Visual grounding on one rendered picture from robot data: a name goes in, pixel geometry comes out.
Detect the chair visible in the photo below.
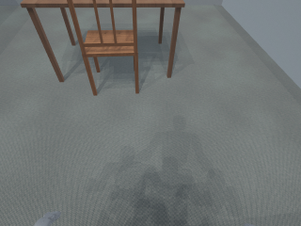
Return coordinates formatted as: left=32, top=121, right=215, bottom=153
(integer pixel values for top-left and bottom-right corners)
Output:
left=67, top=0, right=139, bottom=96

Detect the robot left hand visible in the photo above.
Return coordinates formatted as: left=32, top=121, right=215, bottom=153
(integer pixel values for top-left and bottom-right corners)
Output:
left=34, top=211, right=61, bottom=226

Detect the table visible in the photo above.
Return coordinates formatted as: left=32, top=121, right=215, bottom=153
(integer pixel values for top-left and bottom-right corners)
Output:
left=20, top=0, right=185, bottom=83

